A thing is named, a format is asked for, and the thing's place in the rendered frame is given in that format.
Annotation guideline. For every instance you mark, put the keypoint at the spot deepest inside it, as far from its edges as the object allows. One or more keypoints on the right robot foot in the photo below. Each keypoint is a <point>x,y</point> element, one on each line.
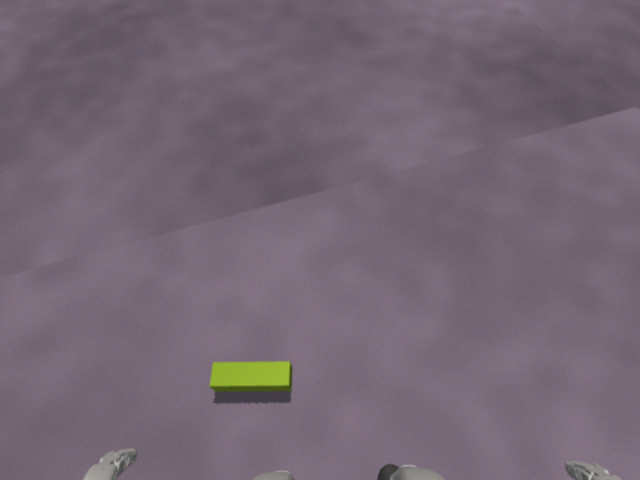
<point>387,471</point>

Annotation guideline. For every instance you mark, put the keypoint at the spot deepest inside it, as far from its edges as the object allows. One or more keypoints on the carton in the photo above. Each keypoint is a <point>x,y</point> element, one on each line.
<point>251,376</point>

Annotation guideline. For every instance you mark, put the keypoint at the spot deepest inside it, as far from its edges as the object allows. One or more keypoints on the right robot hand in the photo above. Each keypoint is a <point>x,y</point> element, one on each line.
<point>585,471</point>

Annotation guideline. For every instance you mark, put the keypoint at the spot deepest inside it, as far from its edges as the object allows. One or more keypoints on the left robot hand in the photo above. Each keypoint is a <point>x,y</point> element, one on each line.
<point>112,465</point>

